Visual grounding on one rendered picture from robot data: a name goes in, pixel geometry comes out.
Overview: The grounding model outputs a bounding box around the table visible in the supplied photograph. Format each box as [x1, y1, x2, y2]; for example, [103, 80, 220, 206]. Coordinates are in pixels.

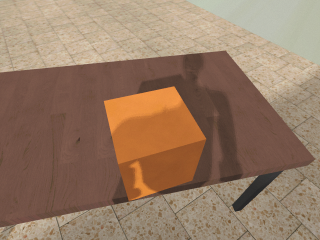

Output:
[0, 50, 315, 228]

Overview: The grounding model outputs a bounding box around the carton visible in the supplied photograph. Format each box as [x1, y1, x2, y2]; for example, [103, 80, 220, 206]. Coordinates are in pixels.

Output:
[104, 86, 206, 201]

